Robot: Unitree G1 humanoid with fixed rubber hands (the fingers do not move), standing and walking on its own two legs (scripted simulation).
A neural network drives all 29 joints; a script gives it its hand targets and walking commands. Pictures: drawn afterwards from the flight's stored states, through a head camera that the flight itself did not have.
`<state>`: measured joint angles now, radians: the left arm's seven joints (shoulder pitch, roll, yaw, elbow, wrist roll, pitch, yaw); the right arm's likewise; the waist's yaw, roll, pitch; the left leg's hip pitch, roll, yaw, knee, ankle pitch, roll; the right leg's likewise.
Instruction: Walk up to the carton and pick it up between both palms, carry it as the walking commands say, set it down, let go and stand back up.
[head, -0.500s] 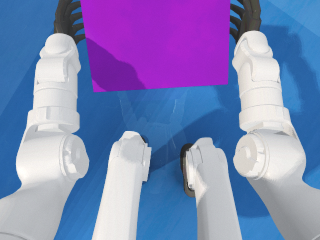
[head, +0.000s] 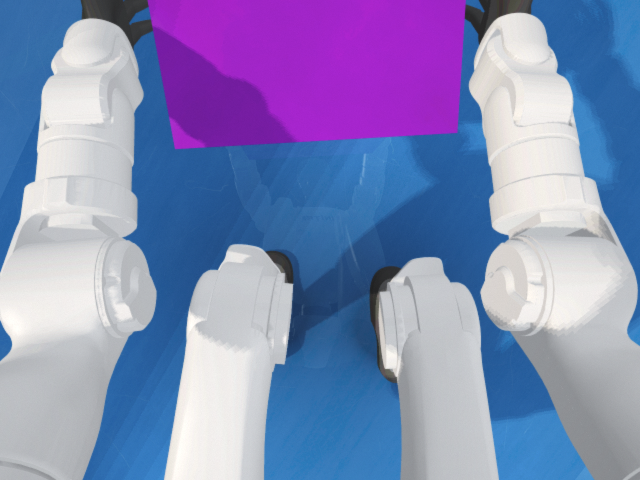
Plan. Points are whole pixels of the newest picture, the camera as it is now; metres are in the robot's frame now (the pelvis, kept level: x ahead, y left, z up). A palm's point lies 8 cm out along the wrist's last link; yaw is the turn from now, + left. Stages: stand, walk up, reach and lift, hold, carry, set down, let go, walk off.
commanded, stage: set down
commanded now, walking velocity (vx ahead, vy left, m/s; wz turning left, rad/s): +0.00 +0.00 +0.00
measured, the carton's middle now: (311, 39) +0.55 +0.07 -0.24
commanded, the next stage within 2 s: none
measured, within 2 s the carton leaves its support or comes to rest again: rests again in 1.68 s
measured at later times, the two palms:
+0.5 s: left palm (122, 38) +0.50 +0.25 -0.16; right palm (496, 24) +0.55 -0.11 -0.15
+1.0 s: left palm (131, 37) +0.51 +0.25 -0.17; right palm (496, 29) +0.55 -0.12 -0.16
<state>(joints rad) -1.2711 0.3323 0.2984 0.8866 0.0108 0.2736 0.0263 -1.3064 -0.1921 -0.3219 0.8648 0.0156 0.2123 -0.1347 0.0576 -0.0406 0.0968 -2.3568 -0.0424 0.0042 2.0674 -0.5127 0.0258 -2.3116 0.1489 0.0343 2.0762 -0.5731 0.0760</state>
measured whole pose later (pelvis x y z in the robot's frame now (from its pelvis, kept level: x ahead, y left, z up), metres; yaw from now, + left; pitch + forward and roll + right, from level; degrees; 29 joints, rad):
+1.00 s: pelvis +0.00 -0.01 -0.02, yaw +0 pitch +40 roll -2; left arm -1.36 0.37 0.25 1.03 -0.03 0.21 -0.02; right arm -1.38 -0.25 -0.30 1.02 0.04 0.17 -0.13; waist 0.07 -0.07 0.23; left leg -2.32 0.00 0.01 2.16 -0.54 0.03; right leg -2.29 0.13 0.00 2.17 -0.59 0.04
